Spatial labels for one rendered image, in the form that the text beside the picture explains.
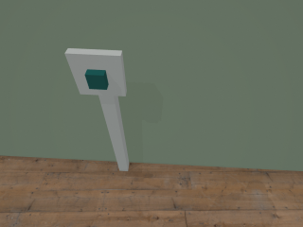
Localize button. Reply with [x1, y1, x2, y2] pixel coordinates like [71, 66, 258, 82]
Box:
[85, 69, 109, 90]

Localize panel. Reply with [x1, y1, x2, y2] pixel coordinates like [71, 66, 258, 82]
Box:
[64, 48, 130, 171]

